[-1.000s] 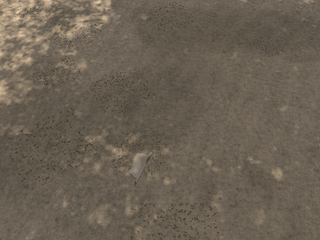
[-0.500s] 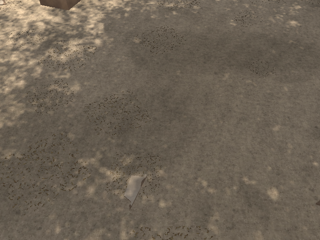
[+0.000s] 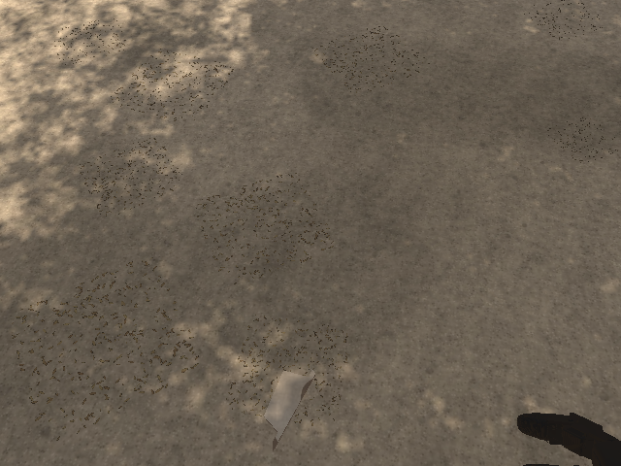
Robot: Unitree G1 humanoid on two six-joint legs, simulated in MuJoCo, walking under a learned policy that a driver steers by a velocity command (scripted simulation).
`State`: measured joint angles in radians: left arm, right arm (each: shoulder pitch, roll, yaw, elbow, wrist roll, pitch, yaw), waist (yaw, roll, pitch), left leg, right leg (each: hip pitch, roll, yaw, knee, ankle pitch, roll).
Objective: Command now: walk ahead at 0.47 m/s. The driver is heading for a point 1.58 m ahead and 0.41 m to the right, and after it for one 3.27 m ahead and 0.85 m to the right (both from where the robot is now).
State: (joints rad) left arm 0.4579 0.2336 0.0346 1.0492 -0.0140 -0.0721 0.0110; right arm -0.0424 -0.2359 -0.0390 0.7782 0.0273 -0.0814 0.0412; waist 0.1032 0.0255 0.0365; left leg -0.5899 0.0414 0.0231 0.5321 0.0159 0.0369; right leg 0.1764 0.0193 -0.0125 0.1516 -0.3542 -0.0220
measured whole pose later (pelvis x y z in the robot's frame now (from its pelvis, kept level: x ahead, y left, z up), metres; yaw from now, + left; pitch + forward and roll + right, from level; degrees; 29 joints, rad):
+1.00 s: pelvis +0.58 -0.07 +0.01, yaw -25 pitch +3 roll +0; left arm 0.34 0.28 0.08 0.76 -0.02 -0.05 0.01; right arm 0.01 -0.28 -0.04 0.75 0.00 -0.11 0.01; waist 0.08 0.04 0.03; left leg -0.61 0.05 -0.10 0.53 0.06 -0.05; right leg -0.11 0.11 0.15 0.37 -0.29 -0.07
